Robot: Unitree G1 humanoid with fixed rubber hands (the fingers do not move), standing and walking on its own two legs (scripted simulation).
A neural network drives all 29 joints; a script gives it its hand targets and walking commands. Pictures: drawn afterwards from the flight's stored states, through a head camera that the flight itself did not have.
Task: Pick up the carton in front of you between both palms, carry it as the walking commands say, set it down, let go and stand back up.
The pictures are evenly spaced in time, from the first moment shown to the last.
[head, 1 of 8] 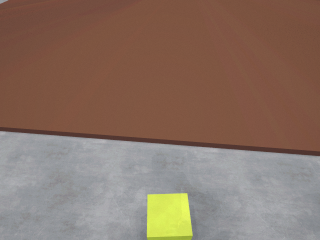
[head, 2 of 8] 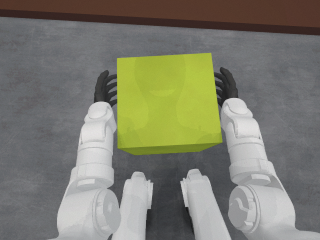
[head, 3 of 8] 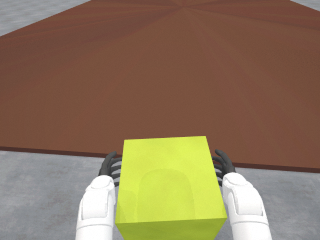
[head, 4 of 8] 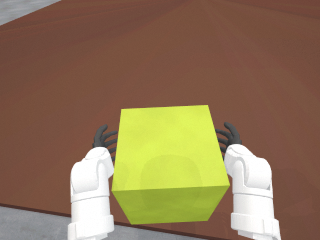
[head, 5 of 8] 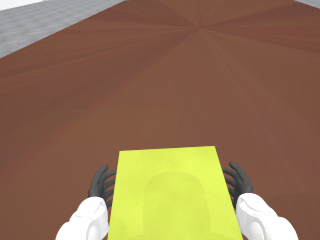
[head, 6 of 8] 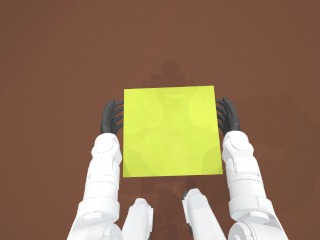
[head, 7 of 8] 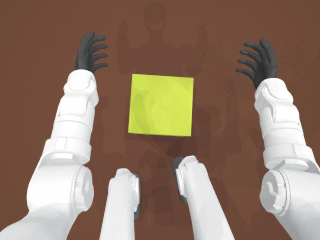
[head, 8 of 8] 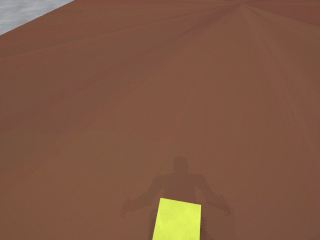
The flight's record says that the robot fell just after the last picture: no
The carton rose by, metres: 0.80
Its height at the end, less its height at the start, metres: +0.06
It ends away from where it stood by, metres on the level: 2.58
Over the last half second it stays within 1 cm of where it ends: yes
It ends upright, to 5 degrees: yes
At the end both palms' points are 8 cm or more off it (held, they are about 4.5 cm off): yes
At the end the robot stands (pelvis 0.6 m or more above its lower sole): yes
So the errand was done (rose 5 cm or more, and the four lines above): yes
